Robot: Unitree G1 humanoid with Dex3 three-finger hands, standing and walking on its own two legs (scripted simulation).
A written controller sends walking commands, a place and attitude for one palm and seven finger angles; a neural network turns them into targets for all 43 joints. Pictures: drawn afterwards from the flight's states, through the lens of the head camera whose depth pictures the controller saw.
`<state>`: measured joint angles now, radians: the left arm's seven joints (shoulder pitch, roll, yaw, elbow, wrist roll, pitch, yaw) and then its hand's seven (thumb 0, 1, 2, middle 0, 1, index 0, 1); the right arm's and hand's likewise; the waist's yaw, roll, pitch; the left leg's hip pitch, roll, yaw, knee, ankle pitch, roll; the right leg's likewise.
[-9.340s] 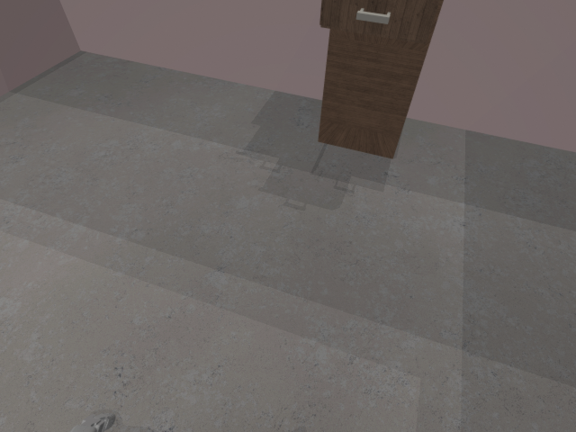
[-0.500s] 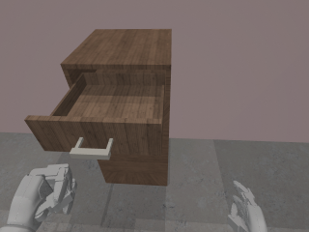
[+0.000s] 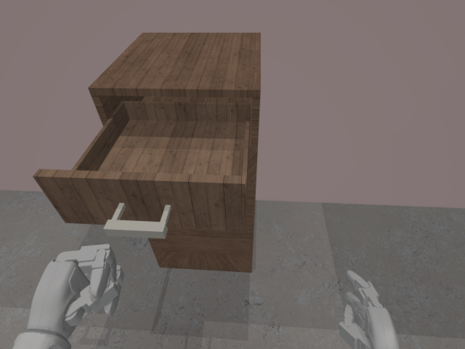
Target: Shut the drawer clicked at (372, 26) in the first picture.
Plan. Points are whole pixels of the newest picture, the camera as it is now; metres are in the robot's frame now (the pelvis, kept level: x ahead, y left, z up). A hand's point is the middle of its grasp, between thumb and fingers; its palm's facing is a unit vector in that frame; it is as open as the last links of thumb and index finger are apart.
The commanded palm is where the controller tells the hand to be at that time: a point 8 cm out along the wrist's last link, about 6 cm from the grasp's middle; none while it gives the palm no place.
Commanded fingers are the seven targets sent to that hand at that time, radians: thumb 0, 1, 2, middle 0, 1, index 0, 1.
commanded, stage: bring the fist close to the handle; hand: left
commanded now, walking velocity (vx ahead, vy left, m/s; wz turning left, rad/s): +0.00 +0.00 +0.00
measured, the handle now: (140, 219) +0.32 +0.22 +0.06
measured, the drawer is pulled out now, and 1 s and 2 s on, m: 0.30 0.30 0.26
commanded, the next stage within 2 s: push the drawer shut in 1.10 s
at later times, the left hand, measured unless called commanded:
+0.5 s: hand (139, 276) +0.20 +0.17 +0.08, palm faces +0.04 -1.00 -0.04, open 3.3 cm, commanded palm +0.18 +0.23 +0.08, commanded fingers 0.00 0.90 0.90 -1.40 -1.60 -1.40 -1.60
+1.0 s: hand (151, 269) +0.23 +0.17 +0.06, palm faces +0.04 -1.00 -0.05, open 3.3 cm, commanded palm +0.20 +0.22 +0.06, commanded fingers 0.00 0.90 0.90 -1.40 -1.60 -1.40 -1.60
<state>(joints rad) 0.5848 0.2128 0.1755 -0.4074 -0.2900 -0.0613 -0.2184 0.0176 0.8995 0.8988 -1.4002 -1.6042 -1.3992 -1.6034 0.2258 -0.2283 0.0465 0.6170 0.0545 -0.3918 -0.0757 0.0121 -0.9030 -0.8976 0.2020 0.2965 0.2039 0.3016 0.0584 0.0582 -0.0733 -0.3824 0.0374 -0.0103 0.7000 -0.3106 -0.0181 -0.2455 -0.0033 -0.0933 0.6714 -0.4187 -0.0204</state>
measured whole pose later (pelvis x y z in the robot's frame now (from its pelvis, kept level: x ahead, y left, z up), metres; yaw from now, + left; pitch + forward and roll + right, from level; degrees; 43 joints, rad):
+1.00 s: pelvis +0.00 +0.00 -0.02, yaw -1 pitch +7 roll +0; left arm 0.42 0.18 0.10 -0.14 -0.23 -0.27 -0.12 0.02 0.90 0.90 -1.40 -1.60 -1.40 -1.60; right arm 0.24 -0.23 0.01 0.56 0.02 -0.18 -0.04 0.01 -0.91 -0.90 0.20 0.30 0.20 0.30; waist -0.01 0.05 -0.09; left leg -0.61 0.04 0.01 0.86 -0.38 -0.01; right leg -0.49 -0.01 -0.07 0.86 -0.50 -0.02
